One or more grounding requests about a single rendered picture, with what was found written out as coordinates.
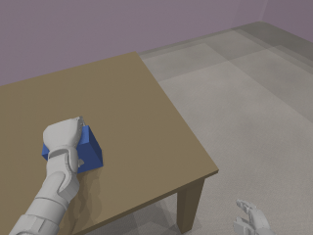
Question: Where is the sponge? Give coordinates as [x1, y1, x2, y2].
[41, 125, 104, 174]

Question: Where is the robot left hand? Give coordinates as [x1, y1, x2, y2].
[43, 116, 86, 167]

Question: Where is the robot right hand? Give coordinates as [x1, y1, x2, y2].
[233, 199, 272, 235]

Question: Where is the robot left forearm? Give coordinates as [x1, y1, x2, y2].
[9, 145, 80, 235]

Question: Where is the table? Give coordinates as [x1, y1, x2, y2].
[0, 51, 219, 235]

